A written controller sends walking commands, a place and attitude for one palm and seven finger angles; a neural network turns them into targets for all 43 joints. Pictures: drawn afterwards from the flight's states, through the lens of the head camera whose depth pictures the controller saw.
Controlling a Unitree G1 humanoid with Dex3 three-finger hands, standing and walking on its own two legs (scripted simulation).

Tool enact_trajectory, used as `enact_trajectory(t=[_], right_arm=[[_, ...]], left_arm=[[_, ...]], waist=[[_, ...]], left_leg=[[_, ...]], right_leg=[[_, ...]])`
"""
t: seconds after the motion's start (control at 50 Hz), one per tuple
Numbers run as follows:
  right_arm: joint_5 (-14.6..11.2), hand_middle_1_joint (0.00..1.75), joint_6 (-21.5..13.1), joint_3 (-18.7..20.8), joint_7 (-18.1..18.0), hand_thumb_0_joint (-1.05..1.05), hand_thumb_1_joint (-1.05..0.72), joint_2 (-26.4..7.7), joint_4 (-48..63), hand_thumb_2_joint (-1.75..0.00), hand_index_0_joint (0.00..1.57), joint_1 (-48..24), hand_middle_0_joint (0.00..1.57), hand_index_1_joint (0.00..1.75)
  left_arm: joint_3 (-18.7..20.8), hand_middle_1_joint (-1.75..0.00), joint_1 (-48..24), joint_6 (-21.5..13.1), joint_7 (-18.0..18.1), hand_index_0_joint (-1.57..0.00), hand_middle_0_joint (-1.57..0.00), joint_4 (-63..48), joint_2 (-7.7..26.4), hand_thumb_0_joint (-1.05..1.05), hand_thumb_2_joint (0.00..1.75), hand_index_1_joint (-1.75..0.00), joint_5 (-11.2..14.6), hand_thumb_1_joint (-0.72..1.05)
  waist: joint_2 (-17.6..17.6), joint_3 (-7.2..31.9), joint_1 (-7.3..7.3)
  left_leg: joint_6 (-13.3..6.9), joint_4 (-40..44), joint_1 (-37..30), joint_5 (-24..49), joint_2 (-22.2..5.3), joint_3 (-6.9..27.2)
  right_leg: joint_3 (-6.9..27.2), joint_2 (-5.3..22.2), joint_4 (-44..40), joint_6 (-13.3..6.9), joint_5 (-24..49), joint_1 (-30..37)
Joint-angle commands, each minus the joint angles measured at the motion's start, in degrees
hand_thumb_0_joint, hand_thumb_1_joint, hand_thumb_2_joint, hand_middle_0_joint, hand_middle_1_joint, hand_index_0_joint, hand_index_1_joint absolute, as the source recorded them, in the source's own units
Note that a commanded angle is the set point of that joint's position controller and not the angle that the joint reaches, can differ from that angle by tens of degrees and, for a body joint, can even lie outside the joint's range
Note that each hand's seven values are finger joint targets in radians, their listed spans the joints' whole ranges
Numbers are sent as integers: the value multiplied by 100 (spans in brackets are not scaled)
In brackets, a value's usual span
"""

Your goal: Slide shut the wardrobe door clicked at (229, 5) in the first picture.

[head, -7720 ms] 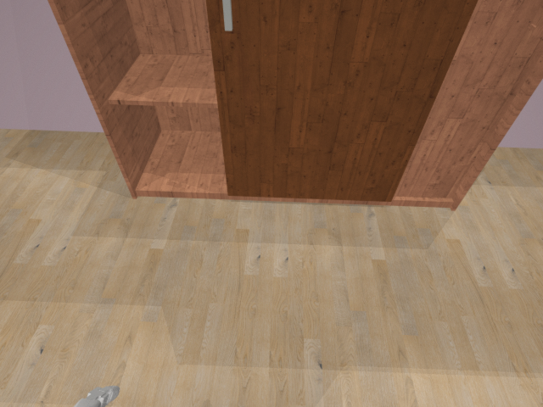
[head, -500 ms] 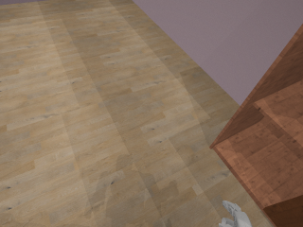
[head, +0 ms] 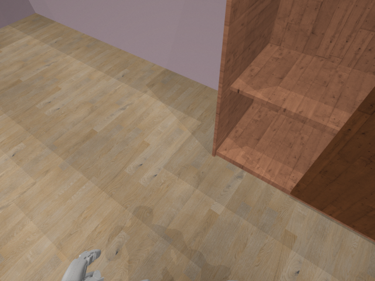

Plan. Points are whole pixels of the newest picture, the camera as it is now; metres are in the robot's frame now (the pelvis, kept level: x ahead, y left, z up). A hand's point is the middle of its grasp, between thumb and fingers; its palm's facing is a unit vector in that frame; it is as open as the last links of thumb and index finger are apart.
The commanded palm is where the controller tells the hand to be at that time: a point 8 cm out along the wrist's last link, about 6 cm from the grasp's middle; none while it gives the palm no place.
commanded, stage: turn to face it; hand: right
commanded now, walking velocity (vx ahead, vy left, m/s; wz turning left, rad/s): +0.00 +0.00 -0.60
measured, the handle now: out of the picture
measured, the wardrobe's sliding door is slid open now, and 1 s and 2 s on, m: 0.47 0.47 0.47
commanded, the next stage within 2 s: take the last steps up to it in 0.90 s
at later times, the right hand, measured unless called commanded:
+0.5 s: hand out of the picture +0.10 -0.21 -0.12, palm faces +0.28 +0.91 -0.29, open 7.4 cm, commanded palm none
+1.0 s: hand out of the picture -0.13 -0.17 -0.17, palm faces +0.58 +0.78 -0.24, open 7.4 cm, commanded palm none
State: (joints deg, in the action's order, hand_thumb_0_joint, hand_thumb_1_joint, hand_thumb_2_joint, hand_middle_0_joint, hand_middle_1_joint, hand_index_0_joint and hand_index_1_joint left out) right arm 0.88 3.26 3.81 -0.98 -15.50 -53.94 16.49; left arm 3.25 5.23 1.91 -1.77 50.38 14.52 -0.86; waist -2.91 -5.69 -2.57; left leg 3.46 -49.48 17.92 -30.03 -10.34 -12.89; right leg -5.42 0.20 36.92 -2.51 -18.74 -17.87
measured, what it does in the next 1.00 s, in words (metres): steps on the spot, turning right: left foot, then right foot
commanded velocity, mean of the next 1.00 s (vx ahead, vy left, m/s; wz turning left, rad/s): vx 0.01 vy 0.00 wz -0.46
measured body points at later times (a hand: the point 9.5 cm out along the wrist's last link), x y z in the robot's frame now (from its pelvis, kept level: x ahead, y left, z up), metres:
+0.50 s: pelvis +0.00 +0.03 +0.01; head +0.04 +0.05 +0.46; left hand +0.10 +0.27 -0.15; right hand +0.08 -0.26 -0.10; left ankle +0.03 +0.14 -0.72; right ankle +0.01 -0.09 -0.72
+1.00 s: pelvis -0.02 +0.01 +0.01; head +0.00 -0.02 +0.45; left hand +0.21 +0.17 -0.12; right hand -0.16 -0.21 -0.15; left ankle +0.04 +0.14 -0.71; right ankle -0.09 -0.06 -0.72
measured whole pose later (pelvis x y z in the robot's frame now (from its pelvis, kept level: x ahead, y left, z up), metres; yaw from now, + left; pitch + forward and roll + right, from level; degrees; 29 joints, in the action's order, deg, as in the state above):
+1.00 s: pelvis -0.02 +0.01 +0.01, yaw -33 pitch +0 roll +0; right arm 0.9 2.4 3.0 -1.2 -13.6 -55.4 16.7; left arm 2.9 7.6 2.0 -0.6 53.6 13.6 -0.9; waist -2.0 -4.8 -2.2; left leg 2.4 -39.3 16.2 -23.1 -8.6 -10.7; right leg -3.1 -0.2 33.0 -1.0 -18.4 -14.1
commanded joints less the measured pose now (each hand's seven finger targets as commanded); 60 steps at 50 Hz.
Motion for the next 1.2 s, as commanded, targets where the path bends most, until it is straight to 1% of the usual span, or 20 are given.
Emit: enact_trajectory(t=[0.0,0.08,0.22,0.32,0.42,0.44,0.46,0.48,0.5,0.56,0.6,0.7,0.82,0.9,0.92,0.94,0.96,0.98,1.04,1.18], right_arm=[[0,30,-140,112,-39,0,-90,-485,831,-90,20,-718,20,30],[-1,30,-136,142,48,0,-90,-513,599,-90,20,-349,20,30],[-4,30,-127,141,-6,0,-90,-496,817,-90,20,-787,20,30],[-41,30,-182,97,-21,0,-90,-386,1046,-90,20,-1192,20,30],[-118,30,-274,88,-70,0,-90,-384,985,-90,20,-603,20,30],[-108,30,-324,115,-87,0,-90,-511,927,-90,20,-402,20,30],[-32,30,-377,198,-130,0,-90,-974,912,-90,20,-280,20,30],[19,30,-361,240,-143,0,-90,-1284,959,-90,20,-266,20,30],[-4,30,-312,191,-148,0,-90,-1207,1023,-90,20,-392,20,30],[-42,30,-318,65,-127,0,-90,-599,1174,-90,20,-1261,20,30],[-28,30,-378,34,-104,0,-90,-476,1085,-90,20,-1062,20,30],[16,30,-377,91,-112,0,-90,-600,790,-90,20,-364,20,30],[91,30,-349,160,-90,0,-90,-833,479,-90,20,85,20,30],[51,30,-306,181,-81,0,-90,-877,314,-90,20,-32,20,30],[-18,30,-282,163,-74,0,-90,-786,314,-90,20,-96,20,30],[-70,30,-239,102,-43,0,-90,-438,418,-90,20,55,20,30],[-45,30,-208,-47,-36,0,-90,-172,542,-90,20,-164,20,30],[-26,30,-158,-26,-63,0,-90,-281,508,-90,20,-255,20,30],[28,30,-164,15,40,0,-90,-289,182,-90,20,-316,20,30],[77,30,-304,-74,150,0,-90,-184,-58,-90,20,-320,20,30]], left_arm=[[344,-30,1016,-81,223,-20,-20,-79,1368,0,90,-30,-1,90],[213,-30,331,-124,207,-20,-20,-321,1079,0,90,-30,4,90],[273,-30,665,-91,178,-20,-20,-267,1061,0,90,-30,-16,90],[319,-30,956,-69,202,-20,-20,-186,1057,0,90,-30,-55,90],[352,-30,736,-29,199,-20,-20,-235,1003,0,90,-30,-27,90],[335,-30,738,-30,182,-20,-20,-244,868,0,90,-30,18,90],[298,-30,865,-32,142,-20,-20,-265,510,0,90,-30,85,90],[285,-30,871,-33,166,-20,-20,-387,393,0,90,-30,35,90],[355,-30,850,5,168,-20,-20,-349,646,0,90,-30,-32,90],[372,-30,1198,164,51,-20,-20,22,553,0,90,-30,-69,90],[312,-30,1192,177,17,-20,-20,80,475,0,90,-30,-65,90],[248,-30,701,202,33,-20,-20,26,398,0,90,-30,-48,90],[92,-30,246,95,73,-20,-20,-41,226,0,90,-30,18,90],[50,-30,666,-17,125,-20,-20,89,254,0,90,-30,34,90],[86,-30,952,-80,124,-20,-20,171,449,0,90,-30,17,90],[197,-30,1079,-149,153,-20,-20,151,1028,0,90,-30,-40,90],[280,-30,1245,-100,198,-20,-20,164,1372,0,90,-30,5,90],[237,-30,1153,-61,219,-20,-20,189,1301,0,90,-30,-35,90],[72,-30,699,-145,324,-20,-20,181,803,0,90,-30,-48,90],[18,-30,1378,-381,321,-20,-20,484,509,0,90,-30,-1,90]], waist=[[1551,1070,678],[1086,785,280],[1151,594,416],[1204,770,550],[1109,1201,239],[751,1275,129],[-467,1396,86],[-1429,1192,70],[-730,986,150],[-626,318,600],[-704,228,539],[-661,180,222],[-863,631,-20],[-826,931,225],[-374,1121,423],[1191,1339,482],[1876,1280,562],[1388,1129,559],[1435,643,402],[910,192,443]], left_leg=[[192,-1934,1822,-242,151,1092],[243,-1823,1327,841,301,1172],[296,-951,1305,861,467,1330],[202,-119,1103,493,740,1398],[77,1943,-586,1292,1033,1333],[52,2841,-1340,1919,846,1425],[-248,3386,-2438,1932,-358,2496],[-930,3413,-2188,2691,-1705,3668],[-1238,3364,-1280,2662,-1771,3285],[-929,3508,-399,1912,-760,2091],[-875,3380,-545,2454,-564,1498],[-1034,3326,-948,2739,-775,1367],[-1184,2776,-1447,4378,-915,1149],[-810,2068,-1285,4520,-745,856],[-543,1471,-898,3998,-585,600],[-135,392,407,1984,67,286],[41,-343,1109,-642,418,634],[-51,-824,929,-670,324,970],[-50,-1452,1354,349,431,1140],[21,-1116,1655,1016,411,1061]], right_leg=[[2266,1943,-1424,-913,4172,1796],[1591,1201,-1689,-558,3114,1016],[2386,1131,-1951,-735,1788,825],[2969,1089,-1659,-860,2411,1063],[3097,738,-1032,-565,2945,477],[2921,480,-748,-293,2315,32],[2201,-25,127,130,531,-1144],[1125,-671,1421,507,-1493,-1849],[1291,-378,2444,443,-1478,-1576],[1076,-51,3346,522,-394,-1421],[876,1,3442,596,-57,-1479],[692,142,2753,675,-226,-1439],[263,56,981,595,-797,-664],[92,-77,-787,460,176,466],[250,131,-1572,385,1094,1200],[1767,1361,-1754,-81,2709,2153],[2538,2202,-1695,-664,4546,2127],[2193,2302,-1596,-989,4144,1672],[1772,1476,-1945,-715,2566,1496],[1772,1329,-2499,-828,1345,1652]])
